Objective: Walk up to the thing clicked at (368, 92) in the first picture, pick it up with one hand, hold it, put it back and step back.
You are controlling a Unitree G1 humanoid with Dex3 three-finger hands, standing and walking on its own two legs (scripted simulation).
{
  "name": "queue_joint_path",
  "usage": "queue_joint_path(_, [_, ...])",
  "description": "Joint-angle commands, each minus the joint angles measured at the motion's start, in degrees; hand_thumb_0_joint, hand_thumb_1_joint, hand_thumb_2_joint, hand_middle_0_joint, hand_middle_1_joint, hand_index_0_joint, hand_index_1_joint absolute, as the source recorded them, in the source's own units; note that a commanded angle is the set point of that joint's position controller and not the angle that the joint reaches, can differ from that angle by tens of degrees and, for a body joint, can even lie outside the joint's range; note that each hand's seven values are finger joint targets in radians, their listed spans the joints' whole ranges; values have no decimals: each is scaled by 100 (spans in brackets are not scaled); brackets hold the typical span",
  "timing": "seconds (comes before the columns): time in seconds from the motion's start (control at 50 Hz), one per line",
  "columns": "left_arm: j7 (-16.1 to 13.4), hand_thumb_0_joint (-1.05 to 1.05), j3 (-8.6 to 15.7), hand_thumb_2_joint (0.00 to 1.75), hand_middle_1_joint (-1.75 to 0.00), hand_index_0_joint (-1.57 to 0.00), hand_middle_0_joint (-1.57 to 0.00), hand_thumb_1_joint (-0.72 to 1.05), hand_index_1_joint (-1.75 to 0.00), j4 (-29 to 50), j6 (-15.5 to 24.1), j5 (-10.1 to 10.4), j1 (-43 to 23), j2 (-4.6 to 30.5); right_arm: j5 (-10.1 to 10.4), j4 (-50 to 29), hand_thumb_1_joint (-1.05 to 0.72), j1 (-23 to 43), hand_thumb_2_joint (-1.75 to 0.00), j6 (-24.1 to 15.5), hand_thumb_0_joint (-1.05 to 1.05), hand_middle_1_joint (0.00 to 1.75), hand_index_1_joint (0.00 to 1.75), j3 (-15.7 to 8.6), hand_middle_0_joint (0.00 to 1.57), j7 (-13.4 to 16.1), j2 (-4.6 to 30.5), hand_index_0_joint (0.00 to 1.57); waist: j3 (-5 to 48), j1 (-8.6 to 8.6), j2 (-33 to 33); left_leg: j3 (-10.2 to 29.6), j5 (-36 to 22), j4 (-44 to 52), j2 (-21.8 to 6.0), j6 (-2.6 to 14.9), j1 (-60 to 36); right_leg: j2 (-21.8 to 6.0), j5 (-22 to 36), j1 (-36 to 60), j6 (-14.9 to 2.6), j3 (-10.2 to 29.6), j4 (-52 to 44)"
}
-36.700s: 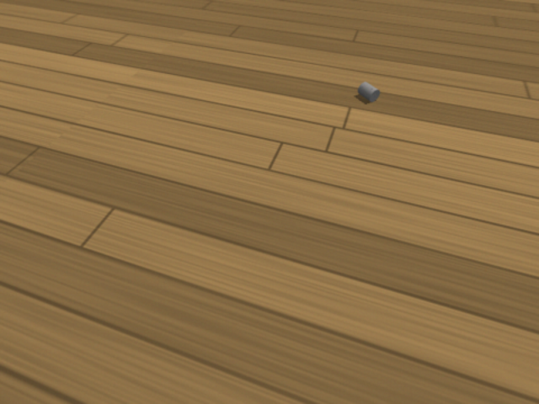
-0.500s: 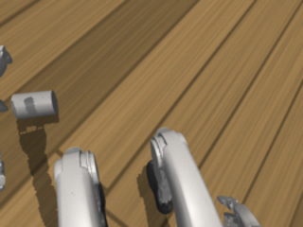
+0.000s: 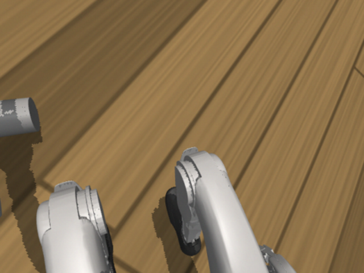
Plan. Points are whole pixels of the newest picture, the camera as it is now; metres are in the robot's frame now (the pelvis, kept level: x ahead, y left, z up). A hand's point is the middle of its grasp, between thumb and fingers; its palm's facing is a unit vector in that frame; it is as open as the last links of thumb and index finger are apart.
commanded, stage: home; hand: left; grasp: from above
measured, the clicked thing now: (6, 118) +0.50 +0.30 -0.29
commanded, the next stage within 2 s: none
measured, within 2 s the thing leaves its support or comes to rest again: neither
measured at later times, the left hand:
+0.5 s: hand out of the picture +0.36 +0.27 +0.04, palm faces -0.23 -0.70 -0.68, open 7.9 cm
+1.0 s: hand out of the picture +0.26 +0.22 +0.25, palm faces +0.16 -0.96 -0.24, open 7.4 cm
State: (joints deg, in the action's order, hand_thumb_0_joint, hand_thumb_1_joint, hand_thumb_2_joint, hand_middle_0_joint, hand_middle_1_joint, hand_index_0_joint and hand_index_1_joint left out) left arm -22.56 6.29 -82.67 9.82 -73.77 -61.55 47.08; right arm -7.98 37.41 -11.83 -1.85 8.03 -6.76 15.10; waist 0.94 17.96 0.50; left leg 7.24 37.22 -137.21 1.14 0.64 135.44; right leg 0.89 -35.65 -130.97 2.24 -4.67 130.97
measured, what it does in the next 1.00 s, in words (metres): rises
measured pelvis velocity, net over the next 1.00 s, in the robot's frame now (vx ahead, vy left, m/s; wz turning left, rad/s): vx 0.06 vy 0.00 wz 0.14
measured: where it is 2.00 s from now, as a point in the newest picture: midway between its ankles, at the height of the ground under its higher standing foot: (147, 250)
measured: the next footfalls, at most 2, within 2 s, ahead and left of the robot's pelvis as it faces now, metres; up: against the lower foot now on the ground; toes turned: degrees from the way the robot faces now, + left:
none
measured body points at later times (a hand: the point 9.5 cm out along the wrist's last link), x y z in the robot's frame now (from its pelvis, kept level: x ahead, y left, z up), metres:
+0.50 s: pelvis +0.02 +0.00 +0.16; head +0.19 +0.05 +0.57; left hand +0.37 +0.30 +0.08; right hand +0.19 -0.26 +0.05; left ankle +0.08 +0.12 -0.30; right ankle +0.11 -0.13 -0.30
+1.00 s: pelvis +0.06 +0.00 +0.33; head +0.14 +0.03 +0.78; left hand +0.25 +0.27 +0.27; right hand +0.25 -0.21 +0.25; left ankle +0.08 +0.12 -0.30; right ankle +0.11 -0.13 -0.30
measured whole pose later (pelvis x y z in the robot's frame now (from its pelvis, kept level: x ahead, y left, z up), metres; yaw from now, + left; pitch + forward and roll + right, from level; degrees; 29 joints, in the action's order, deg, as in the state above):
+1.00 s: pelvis +0.06 +0.00 +0.33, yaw +8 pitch +19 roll -4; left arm -4.7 3.2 -6.0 -22.7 2.2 12.8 14.4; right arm 2.5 31.0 -12.6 -7.1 4.1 7.9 11.1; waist 9.7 4.4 -2.0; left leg 4.5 31.3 -73.0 -0.8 -0.2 60.3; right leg 0.8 -29.4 -57.6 0.7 -3.1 68.5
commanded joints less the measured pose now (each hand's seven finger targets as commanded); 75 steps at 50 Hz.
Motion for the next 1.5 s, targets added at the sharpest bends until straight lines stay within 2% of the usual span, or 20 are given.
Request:
queue_joint_path(0.0, [-67, 0, 230, 89, -58, -21, -23, -1, -60, 1411, -466, 720, -1617, 1469, 110, -90, -89, -1266, -90, -43, 0, 30, 30, -702, 20, -32, 1541, 20, 5177, -337, -2513, -477, -1082, 1852, -32, 72, -3888, 147, 1218, 2601, -462, -393, -1376])
queue_joint_path(0.04, [185, 0, 305, 89, -54, -21, -23, 11, -56, 1949, -626, 1148, -1317, 1376, 221, -70, -89, -1388, -90, 6, 0, 30, 30, -849, 20, -42, 1531, 20, 5519, -526, -2511, -533, -1193, 1997, -14, 84, -3968, 119, 1302, 2930, -448, -321, -1510])
queue_joint_path(0.12, [929, 0, 171, 81, -39, -19, -20, 37, -40, 3026, -906, 2078, -282, 724, 510, -139, -89, -1421, -90, 169, 0, 30, 30, -1115, 20, -39, 1439, 20, 5609, -754, -2102, -499, -1250, 2481, -20, 98, -4283, 128, 1293, 3369, -437, -207, -1946])
queue_joint_path(0.18, [1434, 0, 165, 79, -32, -18, -19, 54, -32, 3725, -1085, 2804, 681, 314, 640, -254, -90, -1186, -90, 274, 0, 30, 30, -1168, 20, 50, 1376, 20, 4940, -795, -1253, -487, -1023, 2694, -12, 182, -3898, 142, 1211, 3681, -413, -137, -2411])
queue_joint_path(0.26, [1878, 0, 160, 89, -30, -20, -20, 81, -30, 5035, -1191, 3623, 1607, -86, 768, -506, -90, -880, -90, 317, 0, 30, 30, -1212, 20, 207, 1227, 20, 4756, -995, -1028, -384, -1029, 3232, -64, 159, -4335, 101, 1145, 4102, -417, -51, -2891])
queue_joint_path(0.28, [1921, 0, 206, 90, -30, -20, -20, 89, -30, 5200, -1235, 3791, 1867, -156, 797, -562, -90, -772, -90, 323, 0, 30, 30, -1218, 20, 232, 1188, 20, 4670, -1048, -944, -353, -987, 3368, -84, 150, -4430, 88, 1092, 4182, -416, -37, -2992])
queue_joint_path(0.36, [1957, 0, 26, 90, -30, -20, -20, 90, -30, 5918, -1368, 4409, 2442, -739, 881, -721, -90, -471, -90, 252, 0, 30, 30, -1251, 20, 372, 1049, 20, 4295, -1089, -1005, -255, -781, 3997, -158, 101, -5172, 61, 878, 4286, -423, 11, -3490])
queue_joint_path(0.42, [1908, 0, 26, 90, -30, -20, -20, 90, -30, 6283, -1508, 4809, 2995, -931, 925, -783, -90, -286, -90, 135, 0, 30, 30, -1247, 20, 487, 1026, 20, 4178, -1215, -1123, -193, -702, 4494, -173, 60, -5692, 26, 834, 4580, -417, 39, -3813])
queue_joint_path(0.5, [1862, 0, -125, 90, -30, -20, -20, 90, -30, 6799, -1733, 5412, 3485, -1381, 979, -903, -90, -15, -90, -68, 0, 30, 30, -1226, 20, 656, 953, 20, 3924, -1155, -952, -171, -577, 5001, -176, 56, -6215, 21, 752, 5068, -390, 99, -4373])
queue_joint_path(0.58, [1797, 0, -109, 90, -30, -20, -20, 90, -30, 7164, -1981, 6008, 4250, -1633, 1017, -1046, -90, 237, -90, -267, 0, 30, 30, -1145, 20, 817, 873, 20, 3505, -1212, -881, -130, -192, 5595, -166, 54, -6641, 27, 448, 5563, -371, 174, -4943])
queue_joint_path(0.72, [1666, 0, -15, 90, -30, -20, -20, 90, -30, 7936, -2419, 6927, 5343, -1920, 1060, -1267, -90, 408, -90, -491, 0, 30, 30, -966, 20, 1114, 671, 20, 3266, -1281, -710, -219, -525, 6470, -139, 63, -7658, 26, 713, 6788, -346, 291, -6010])
queue_joint_path(0.74, [1674, 0, -152, 90, -30, -20, -20, 90, -30, 7970, -2489, 7000, 5474, -2097, 1051, -1228, -90, 387, -90, -522, 0, 30, 30, -931, 20, 1151, 617, 20, 3010, -1205, -734, -220, -553, 6611, -145, 60, -7704, 30, 756, 6870, -335, 288, -6159])
queue_joint_path(0.78, [1649, 0, 29, 90, -30, -20, -20, 90, -30, 8111, -2652, 7195, 5898, -2131, 1063, -1285, -90, 313, -90, -586, 0, 30, 30, -880, 20, 1249, 578, 20, 2930, -1318, -643, -212, -664, 6879, -141, 60, -7984, 30, 835, 7238, -336, 298, -6459])
queue_joint_path(0.86, [1664, 0, 108, 90, -30, -20, -20, 90, -30, 8524, -2875, 7486, 6474, -2358, 1065, -1353, -90, 172, -90, -724, 0, 30, 30, -787, 20, 1454, 486, 20, 2687, -1360, -648, -224, -1041, 7383, -155, 44, -8544, 30, 1144, 7883, -335, 264, -6958])
queue_joint_path(1.0, [1747, 0, -15, 90, -30, -20, -20, 90, -30, 9282, -3149, 7745, 7758, -2730, 999, -1507, -90, -108, -90, -936, 0, 30, 30, -745, 20, 1682, 385, 20, 2157, -1418, -628, -271, -1747, 8228, -161, -4, -9440, 64, 1732, 8883, -297, 157, -7773])
queue_joint_path(1.08, [1786, 0, -52, 90, -30, -20, -20, 90, -30, 9744, -3260, 7760, 8593, -2822, 982, -1653, -90, -220, -90, -1035, 0, 30, 30, -765, 20, 1758, 344, 20, 2023, -1515, -496, -346, -2446, 8480, -133, -11, -9842, 100, 2235, 9431, -308, 87, -8082])
queue_joint_path(1.16, [1879, 0, -163, 90, -30, -20, -20, 90, -30, 9978, -3321, 7728, 8904, -2923, 934, -1697, -90, -216, -90, -1137, 0, 30, 30, -794, 20, 1799, 328, 20, 1508, -1474, -430, -345, -2268, 8733, -131, 11, -9914, 111, 2094, 9487, -288, 47, -8380])
queue_joint_path(1.28, [2033, 0, -176, 90, -30, -20, -20, 90, -30, 10166, -3353, 7700, 8971, -2906, 898, -1725, -90, -159, -90, -1299, 0, 30, 30, -844, 20, 1802, 399, 20, 1147, -1492, -300, -403, -2002, 8947, -120, 24, -10035, 110, 1812, 9545, -254, -2, -8578])
queue_joint_path(1.38, [2104, 0, -125, 90, -30, -20, -20, 90, -30, 10108, -3311, 7652, 8890, -2847, 870, -1672, -90, -179, -90, -1389, 0, 30, 30, -884, 20, 1783, 446, 20, 1268, -1515, -245, -459, -2328, 8843, -77, 32, -10148, 71, 2120, 9688, -238, 51, -8547])
queue_joint_path(1.48, [2111, 0, -130, 90, -30, -20, -20, 90, -30, 10074, -3270, 7626, 8865, -2852, 843, -1644, -90, -108, -90, -1443, 0, 30, 30, -890, 20, 1756, 448, 20, 1291, -1524, -389, -394, -2153, 8942, -82, 6, -10178, 75, 1958, 9690, -245, 41, -8544])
